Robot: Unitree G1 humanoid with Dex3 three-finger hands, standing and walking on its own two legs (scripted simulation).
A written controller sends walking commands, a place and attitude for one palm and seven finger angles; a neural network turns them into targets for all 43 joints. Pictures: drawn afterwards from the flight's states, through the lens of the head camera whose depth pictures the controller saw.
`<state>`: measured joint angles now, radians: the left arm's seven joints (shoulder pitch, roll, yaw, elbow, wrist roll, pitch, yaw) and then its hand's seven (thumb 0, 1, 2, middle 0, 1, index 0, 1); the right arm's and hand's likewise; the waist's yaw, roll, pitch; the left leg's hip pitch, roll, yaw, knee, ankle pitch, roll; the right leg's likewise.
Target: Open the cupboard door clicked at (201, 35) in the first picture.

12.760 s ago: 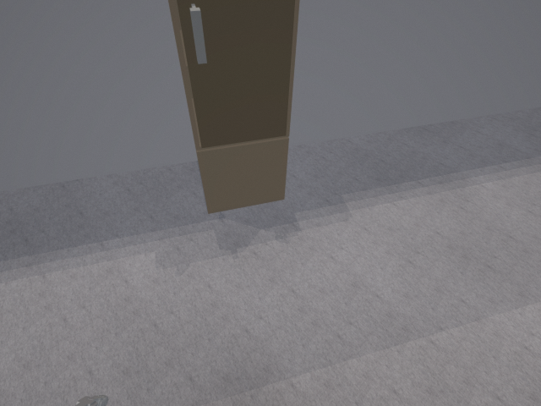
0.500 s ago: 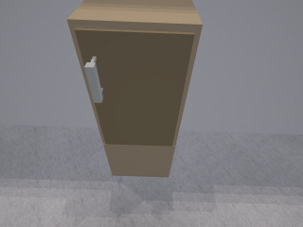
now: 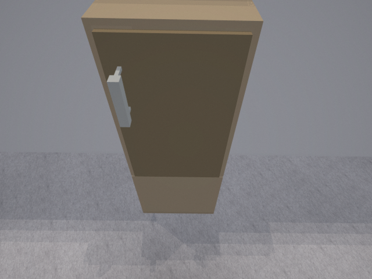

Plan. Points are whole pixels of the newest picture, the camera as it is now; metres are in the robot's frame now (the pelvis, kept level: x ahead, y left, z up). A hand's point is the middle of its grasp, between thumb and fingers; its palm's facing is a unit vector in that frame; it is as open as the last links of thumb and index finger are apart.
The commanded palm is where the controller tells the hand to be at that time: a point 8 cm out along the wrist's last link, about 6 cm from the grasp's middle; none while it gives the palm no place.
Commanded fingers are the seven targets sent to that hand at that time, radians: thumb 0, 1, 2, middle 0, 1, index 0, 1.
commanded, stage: look again from close up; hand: left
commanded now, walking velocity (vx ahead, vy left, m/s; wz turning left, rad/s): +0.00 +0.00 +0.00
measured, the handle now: (122, 97) +0.52 +0.20 +0.10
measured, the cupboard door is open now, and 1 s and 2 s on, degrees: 0 0 0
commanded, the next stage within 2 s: raise the hand with hooked fingers in 0.28 s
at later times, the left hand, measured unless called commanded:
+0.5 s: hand out of the picture +0.13 +0.19 -0.08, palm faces +0.23 -0.96 -0.18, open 7.4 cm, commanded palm +0.12 +0.24 -0.04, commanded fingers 0.00 0.74 0.83 -0.21 -0.41 -0.21 -0.41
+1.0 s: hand (92, 248) +0.18 +0.20 +0.01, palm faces +0.08 -0.99 -0.07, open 9.8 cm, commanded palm +0.16 +0.26 +0.01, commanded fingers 0.00 0.15 0.58 -0.25 -0.78 -0.25 -0.78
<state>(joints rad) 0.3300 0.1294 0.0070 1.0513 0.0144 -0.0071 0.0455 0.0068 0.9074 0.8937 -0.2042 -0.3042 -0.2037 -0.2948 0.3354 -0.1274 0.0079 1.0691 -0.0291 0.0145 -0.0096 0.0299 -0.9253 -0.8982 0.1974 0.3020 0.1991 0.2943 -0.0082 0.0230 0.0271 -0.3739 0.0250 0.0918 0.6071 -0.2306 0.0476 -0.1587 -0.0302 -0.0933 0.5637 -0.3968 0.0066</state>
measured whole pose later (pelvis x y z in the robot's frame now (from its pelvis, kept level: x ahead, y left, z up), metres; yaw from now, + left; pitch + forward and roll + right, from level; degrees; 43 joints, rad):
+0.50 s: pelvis +0.01 +0.00 +0.00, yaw +0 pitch +1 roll +1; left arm 0.52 0.17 0.03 0.23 -0.11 0.02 0.11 0.02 0.89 0.88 -0.21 -0.32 -0.21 -0.31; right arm 0.30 -0.18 0.00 0.85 0.04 -0.19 -0.05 0.01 -0.91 -0.90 0.20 0.30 0.20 0.29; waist 0.00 -0.03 0.00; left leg -0.35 -0.01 0.12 0.53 -0.20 0.04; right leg -0.22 -0.06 -0.05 0.64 -0.39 -0.02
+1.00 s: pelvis -0.03 -0.05 -0.06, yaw +3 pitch +9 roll -3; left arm 0.30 0.30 0.28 0.10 -0.34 -0.39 -0.39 0.01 0.37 0.67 -0.24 -0.64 -0.24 -0.63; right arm 0.22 -0.24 0.02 0.60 0.03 -0.24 -0.09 0.02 -0.90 -0.90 0.20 0.30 0.20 0.29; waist 0.04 0.04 -0.10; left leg -0.85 0.08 -0.04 1.04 -0.36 -0.02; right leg -0.62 0.05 -0.15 1.03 -0.57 -0.06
